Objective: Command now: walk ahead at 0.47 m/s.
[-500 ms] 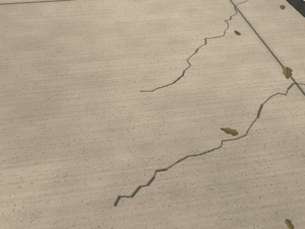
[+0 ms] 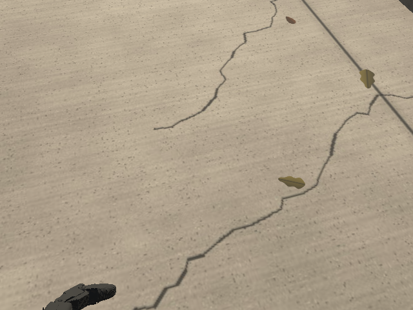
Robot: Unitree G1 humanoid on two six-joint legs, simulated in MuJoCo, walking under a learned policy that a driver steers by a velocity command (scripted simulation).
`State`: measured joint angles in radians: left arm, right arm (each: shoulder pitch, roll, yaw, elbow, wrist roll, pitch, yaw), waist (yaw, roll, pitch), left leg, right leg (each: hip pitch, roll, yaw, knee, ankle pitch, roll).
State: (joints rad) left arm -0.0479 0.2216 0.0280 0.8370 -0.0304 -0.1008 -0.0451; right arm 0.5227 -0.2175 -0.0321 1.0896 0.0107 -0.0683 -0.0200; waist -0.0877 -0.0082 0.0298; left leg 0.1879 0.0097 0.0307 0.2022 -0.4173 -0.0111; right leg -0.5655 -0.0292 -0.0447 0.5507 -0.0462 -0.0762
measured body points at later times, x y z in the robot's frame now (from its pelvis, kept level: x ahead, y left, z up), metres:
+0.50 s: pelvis +0.28 -0.02 +0.02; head +0.30 -0.01 +0.47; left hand +0.24 +0.25 -0.13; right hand +0.48 -0.24 -0.09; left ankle +0.47 +0.13 -0.68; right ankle +0.16 -0.11 -0.72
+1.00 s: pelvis +0.58 +0.04 +0.02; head +0.61 +0.06 +0.47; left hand +0.73 +0.34 -0.07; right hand +0.69 -0.23 -0.09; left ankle +0.48 +0.11 -0.72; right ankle +0.80 -0.05 -0.68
